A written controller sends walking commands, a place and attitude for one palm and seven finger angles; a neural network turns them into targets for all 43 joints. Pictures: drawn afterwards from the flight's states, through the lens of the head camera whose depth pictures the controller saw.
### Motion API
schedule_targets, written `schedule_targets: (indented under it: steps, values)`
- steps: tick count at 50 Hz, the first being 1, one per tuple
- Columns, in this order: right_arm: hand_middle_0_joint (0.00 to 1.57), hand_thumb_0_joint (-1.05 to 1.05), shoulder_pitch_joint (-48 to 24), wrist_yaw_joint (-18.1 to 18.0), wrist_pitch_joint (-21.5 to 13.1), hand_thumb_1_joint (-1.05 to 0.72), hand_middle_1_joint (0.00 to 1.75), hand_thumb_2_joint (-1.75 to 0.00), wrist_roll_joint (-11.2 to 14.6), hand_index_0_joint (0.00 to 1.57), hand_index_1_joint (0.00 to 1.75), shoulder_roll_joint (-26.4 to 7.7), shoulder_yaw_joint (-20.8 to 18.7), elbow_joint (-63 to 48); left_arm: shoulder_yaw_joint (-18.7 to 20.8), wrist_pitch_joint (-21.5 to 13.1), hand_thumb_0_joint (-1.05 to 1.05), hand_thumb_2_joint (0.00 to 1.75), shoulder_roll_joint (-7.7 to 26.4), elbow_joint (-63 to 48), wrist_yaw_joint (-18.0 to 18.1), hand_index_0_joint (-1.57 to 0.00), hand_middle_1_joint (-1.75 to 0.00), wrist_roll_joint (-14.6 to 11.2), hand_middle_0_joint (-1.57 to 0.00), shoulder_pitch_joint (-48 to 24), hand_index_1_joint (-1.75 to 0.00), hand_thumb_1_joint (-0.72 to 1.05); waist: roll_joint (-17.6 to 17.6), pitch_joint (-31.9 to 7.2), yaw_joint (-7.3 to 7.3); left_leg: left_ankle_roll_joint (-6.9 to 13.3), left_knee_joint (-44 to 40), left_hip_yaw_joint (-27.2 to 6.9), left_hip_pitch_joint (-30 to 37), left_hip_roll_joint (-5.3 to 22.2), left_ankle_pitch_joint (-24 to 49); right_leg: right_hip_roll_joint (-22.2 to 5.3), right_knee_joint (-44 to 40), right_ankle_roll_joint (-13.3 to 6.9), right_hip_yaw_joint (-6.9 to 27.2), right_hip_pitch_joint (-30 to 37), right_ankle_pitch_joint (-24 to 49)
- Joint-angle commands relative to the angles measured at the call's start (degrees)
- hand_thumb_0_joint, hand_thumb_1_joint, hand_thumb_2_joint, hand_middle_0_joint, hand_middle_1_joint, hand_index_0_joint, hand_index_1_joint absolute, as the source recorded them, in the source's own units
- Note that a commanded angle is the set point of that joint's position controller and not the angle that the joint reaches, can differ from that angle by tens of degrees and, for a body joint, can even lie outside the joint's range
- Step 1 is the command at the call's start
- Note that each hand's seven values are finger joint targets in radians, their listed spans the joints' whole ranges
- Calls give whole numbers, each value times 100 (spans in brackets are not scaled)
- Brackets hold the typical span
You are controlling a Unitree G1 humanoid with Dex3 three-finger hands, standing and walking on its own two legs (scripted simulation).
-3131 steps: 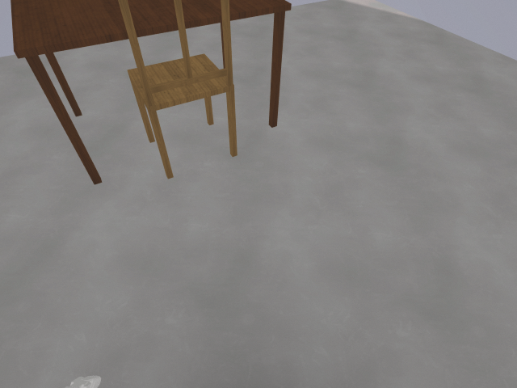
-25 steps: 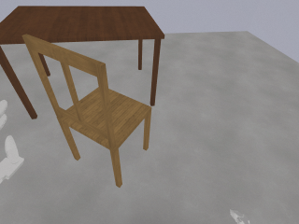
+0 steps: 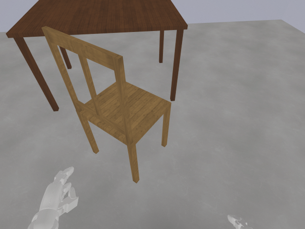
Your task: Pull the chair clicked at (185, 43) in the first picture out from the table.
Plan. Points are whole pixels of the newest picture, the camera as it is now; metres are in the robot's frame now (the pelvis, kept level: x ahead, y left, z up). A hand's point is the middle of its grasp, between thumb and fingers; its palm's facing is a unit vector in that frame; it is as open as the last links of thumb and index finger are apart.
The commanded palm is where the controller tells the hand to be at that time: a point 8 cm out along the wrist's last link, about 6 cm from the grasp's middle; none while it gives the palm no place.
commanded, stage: let the arm hang, fingers relaxed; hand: left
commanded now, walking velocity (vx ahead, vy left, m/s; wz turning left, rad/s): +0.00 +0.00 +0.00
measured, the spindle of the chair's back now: (91, 88) +0.68 +0.31 -0.05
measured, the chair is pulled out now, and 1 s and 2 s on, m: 0.55 0.55 0.55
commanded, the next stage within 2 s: look to check the result in 0.94 s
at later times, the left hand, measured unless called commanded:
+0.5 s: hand out of the picture -0.04 +0.18 -0.15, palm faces +0.03 -0.97 -0.23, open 7.3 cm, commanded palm none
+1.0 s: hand out of the picture -0.01 +0.13 -0.16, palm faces +0.05 -0.98 -0.17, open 7.4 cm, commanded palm none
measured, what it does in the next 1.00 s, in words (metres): stands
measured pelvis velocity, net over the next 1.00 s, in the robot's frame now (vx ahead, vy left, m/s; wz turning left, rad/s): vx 0.01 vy -0.02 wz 0.00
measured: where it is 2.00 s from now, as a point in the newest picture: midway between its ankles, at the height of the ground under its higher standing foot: outside the picture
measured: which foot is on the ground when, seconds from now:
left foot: down 0.00-1.00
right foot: down 0.00-1.00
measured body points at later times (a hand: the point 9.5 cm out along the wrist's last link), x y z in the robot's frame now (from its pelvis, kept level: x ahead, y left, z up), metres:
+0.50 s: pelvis +0.00 -0.01 +0.02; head +0.02 -0.02 +0.46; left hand -0.04 +0.23 -0.14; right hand -0.03 -0.23 -0.15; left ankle +0.02 +0.10 -0.73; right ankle -0.01 -0.13 -0.73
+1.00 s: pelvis +0.01 -0.02 +0.01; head +0.01 -0.03 +0.46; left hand -0.01 +0.19 -0.14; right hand -0.03 -0.22 -0.15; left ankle +0.02 +0.10 -0.73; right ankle -0.01 -0.13 -0.73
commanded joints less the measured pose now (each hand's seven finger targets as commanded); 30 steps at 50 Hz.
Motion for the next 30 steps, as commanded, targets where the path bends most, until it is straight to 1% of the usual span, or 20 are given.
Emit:
schedule_targets:
  steps: [1, 2, 3, 4, 5, 6, 7, 8, 9, 10, 11, 13, 14, 16, 18, 21, 24, 26, 27, 30]
  values:
    - [20, 0, 212, -21, 52, -90, 30, -90, 47, 20, 30, -535, -190, -182, -326, -77, 0, 90, 517, 1131, -76, -20, -30, -24, -20, 262, -30, 90, -389, -155, 29, -76, -678, -611, 394, 558, 1638, -464, -839, -377, 690, 529, 1789]
    - [20, 0, 202, -32, 77, -90, 30, -90, 47, 20, 30, -548, -174, -32, -369, -79, 0, 90, 477, 1512, -68, -20, -30, -37, -20, 218, -30, 90, -357, -50, 34, -53, -769, -635, 501, 584, 1701, -401, -898, -360, 635, 479, 1606]
    - [20, 0, 255, -38, 81, -90, 30, -90, 59, 20, 30, -545, -141, 118, -413, -77, 0, 90, 448, 1833, -63, -20, -30, -47, -20, 235, -30, 90, -4, -13, 30, -22, -925, -677, 569, 630, 1644, -339, -978, -320, 581, 497, 1293]
    - [20, 0, 260, -47, 89, -90, 30, -90, 77, 20, 30, -551, -117, 243, -439, -82, 0, 90, 453, 2118, -56, -20, -30, -64, -20, 262, -30, 90, 167, 127, 47, -1, -1019, -697, 585, 691, 1742, -258, -1023, -272, 494, 491, 1181]
    - [20, 0, 291, -63, 86, -90, 30, -90, 82, 20, 30, -496, -101, 394, -460, -95, 0, 90, 375, 2415, -52, -20, -30, -80, -20, 376, -30, 90, 478, 47, 73, 11, -1054, -656, 695, 701, 1715, -269, -1106, -261, 502, 563, 1138]
    - [20, 0, 386, -83, 89, -90, 30, -90, 97, 20, 30, -410, -87, 514, -472, -104, 0, 90, 337, 2659, -47, -20, -30, -90, -20, 431, -30, 90, 531, 25, 49, 6, -1082, -633, 741, 697, 1598, -262, -1173, -265, 489, 626, 1088]
    - [20, 0, 477, -110, 95, -90, 30, -90, 59, 20, 30, -294, -120, 587, -374, -108, 0, 90, 104, 2756, -27, -20, -30, -62, -20, 546, -30, 90, 833, -94, 58, 19, -1115, -627, 791, 709, 1435, -261, -1238, -284, 428, 693, 1032]
    - [20, 0, 520, -119, 110, -90, 30, -90, 63, 20, 30, -248, -114, 684, -403, -105, 0, 90, 125, 2909, -22, -20, -30, -78, -20, 567, -30, 90, 952, -75, 54, 28, -1170, -642, 822, 708, 1294, -243, -1265, -293, 391, 680, 975]
    - [20, 0, 618, -132, 133, -90, 30, -90, 82, 20, 30, -255, -115, 740, -428, -109, 0, 90, 119, 3024, -22, -20, -30, -93, -20, 577, -30, 90, 777, -84, 43, 47, -1180, -669, 853, 745, 1203, -229, -1332, -287, 342, 694, 928]
    - [20, 0, 695, -139, 150, -90, 30, -90, 84, 20, 30, -228, -140, 826, -455, -99, 0, 90, 95, 3155, -26, -20, -30, -92, -20, 531, -30, 90, 525, 59, 12, 49, -1248, -694, 776, 764, 998, -235, -1382, -291, 326, 642, 817]
    - [20, 0, 757, -142, 157, -90, 30, -90, 92, 20, 30, -254, -137, 908, -485, -97, 0, 90, 73, 3260, -31, -20, -30, -96, -20, 531, -30, 90, 381, 162, 11, 56, -1313, -724, 724, 772, 845, -239, -1427, -298, 334, 608, 730]
    - [20, 0, 875, -151, 159, -90, 30, -90, 102, 20, 30, -239, -126, 1066, -528, -103, 0, 90, 50, 3478, -28, -20, -30, -104, -20, 594, -30, 90, 264, 285, 10, 62, -1346, -721, 706, 761, 844, -267, -1485, -320, 353, 584, 747]
    - [20, 0, 915, -157, 176, -90, 30, -90, 111, 20, 30, -222, -125, 1111, -550, -103, 0, 90, 33, 3569, -22, -20, -30, -112, -20, 624, -30, 90, 161, 438, 12, 70, -1343, -713, 649, 761, 787, -263, -1529, -328, 318, 513, 680]
    - [20, 0, 1037, -165, 174, -90, 30, -90, 109, 20, 30, -218, -112, 1244, -576, -100, 0, 90, 11, 3728, -17, -20, -30, -120, -20, 695, -30, 90, 94, 450, 0, 69, -1416, -720, 686, 771, 697, -269, -1537, -332, 334, 495, 590]
    - [20, 0, 1126, -172, 166, -90, 30, -90, 119, 20, 30, -210, -97, 1354, -593, -100, 0, 90, 12, 3864, -10, -20, -30, -127, -20, 779, -30, 90, 124, 422, 6, 71, -1444, -725, 729, 771, 667, -269, -1539, -326, 346, 495, 540]
    - [20, 0, 1225, -177, 174, -90, 30, -90, 120, 20, 30, -164, -85, 1489, -617, -105, 0, 90, -37, 4021, 3, -20, -30, -133, -20, 873, -30, 90, -61, 568, 13, 70, -1471, -688, 665, 756, 507, -279, -1580, -341, 343, 417, 393]
    - [20, 0, 1310, -184, 177, -90, 30, -90, 127, 20, 30, -75, -75, 1598, -624, -111, 0, 90, -92, 4134, 21, -20, -30, -135, -20, 948, -30, 90, 44, 634, 21, 74, -1491, -672, 649, 748, 438, -263, -1591, -353, 348, 354, 309]
    - [20, 0, 1361, -184, 182, -90, 30, -90, 117, 20, 30, -39, -72, 1650, -621, -109, 0, 90, -116, 4165, 30, -20, -30, -133, -20, 964, -30, 90, -88, 747, 14, 63, -1526, -671, 565, 741, 300, -267, -1596, -355, 370, 303, 202]
    - [20, 0, 1354, -186, 186, -90, 30, -90, 113, 20, 30, -19, -73, 1677, -627, -110, 0, 90, -164, 4192, 35, -20, -30, -132, -20, 983, -30, 90, -87, 827, 17, 57, -1524, -647, 562, 728, 269, -259, -1612, -362, 409, 230, 169]
    - [20, 0, 1420, -187, 177, -90, 30, -90, 114, 20, 30, 84, -68, 1716, -607, -132, 0, 90, -206, 4209, 50, -20, -30, -127, -20, 1041, -30, 90, -62, 781, 13, 52, -1467, -602, 568, 702, 374, -277, -1610, -374, 424, 247, 216]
